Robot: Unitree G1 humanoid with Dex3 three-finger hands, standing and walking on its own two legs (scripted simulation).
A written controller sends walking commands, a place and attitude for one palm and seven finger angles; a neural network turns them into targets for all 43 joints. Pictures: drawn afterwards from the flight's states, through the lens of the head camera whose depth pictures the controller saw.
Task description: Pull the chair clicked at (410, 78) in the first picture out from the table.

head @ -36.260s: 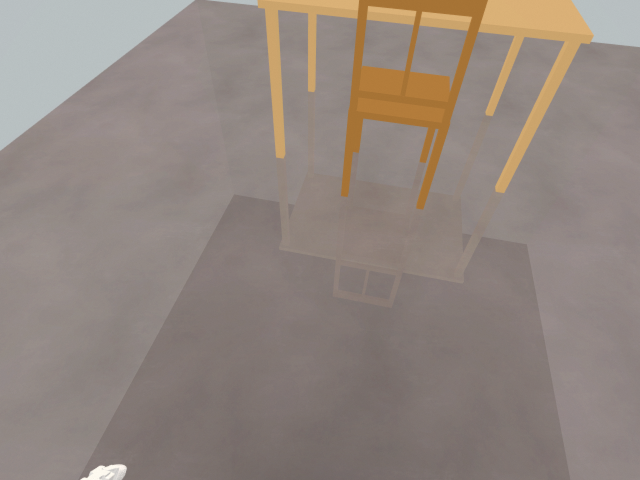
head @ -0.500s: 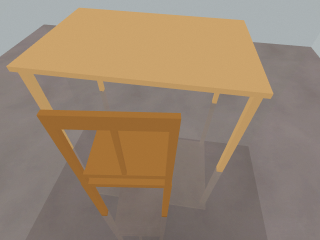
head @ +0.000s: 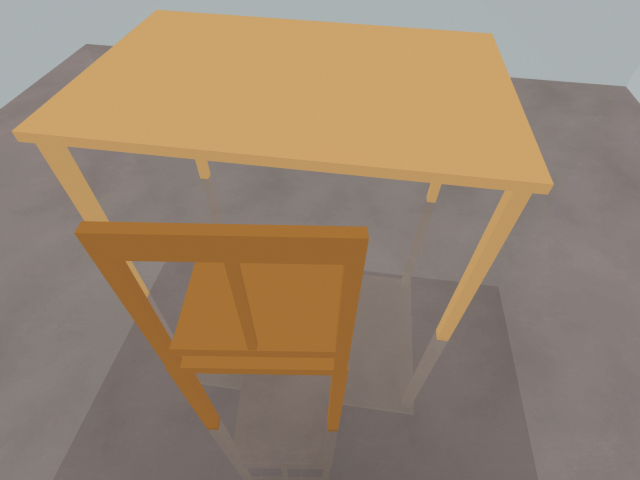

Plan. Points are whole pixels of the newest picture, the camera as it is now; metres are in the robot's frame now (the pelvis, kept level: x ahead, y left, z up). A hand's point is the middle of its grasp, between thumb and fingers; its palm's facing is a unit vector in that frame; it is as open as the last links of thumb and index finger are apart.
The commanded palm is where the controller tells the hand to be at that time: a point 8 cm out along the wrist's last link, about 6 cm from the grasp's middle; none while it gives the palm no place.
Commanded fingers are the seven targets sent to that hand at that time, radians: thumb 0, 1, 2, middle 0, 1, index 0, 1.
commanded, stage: look again from close up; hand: left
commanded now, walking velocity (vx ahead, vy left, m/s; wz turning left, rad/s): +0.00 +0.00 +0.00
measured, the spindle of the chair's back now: (243, 308) +0.40 +0.16 -0.10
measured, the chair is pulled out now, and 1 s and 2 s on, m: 0.16 0.16 0.16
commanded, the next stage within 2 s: raise the hand toward the chair's back in 0.02 s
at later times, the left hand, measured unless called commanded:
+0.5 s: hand (215, 445) +0.18 +0.15 -0.06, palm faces -0.01 -1.00 +0.00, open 8.8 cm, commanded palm +0.12 +0.22 -0.07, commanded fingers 0.00 0.43 0.70 -0.15 -0.23 -0.15 -0.23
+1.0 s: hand (198, 437) +0.18 +0.17 -0.05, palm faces +0.08 -1.00 -0.05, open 13.2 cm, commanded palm +0.14 +0.22 -0.05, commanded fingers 0.00 -0.15 0.45 -0.09 -0.14 -0.09 -0.14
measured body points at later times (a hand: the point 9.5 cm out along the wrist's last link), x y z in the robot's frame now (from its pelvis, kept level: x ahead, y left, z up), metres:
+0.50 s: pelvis -0.02 -0.04 -0.08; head +0.01 -0.01 +0.36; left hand +0.17 +0.20 -0.06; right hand +0.21 -0.29 -0.11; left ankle +0.00 +0.04 -0.74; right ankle +0.01 -0.12 -0.74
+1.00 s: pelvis -0.01 -0.06 -0.09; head +0.07 -0.05 +0.35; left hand +0.17 +0.22 -0.05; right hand +0.17 -0.27 -0.19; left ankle +0.00 +0.04 -0.74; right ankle +0.01 -0.12 -0.74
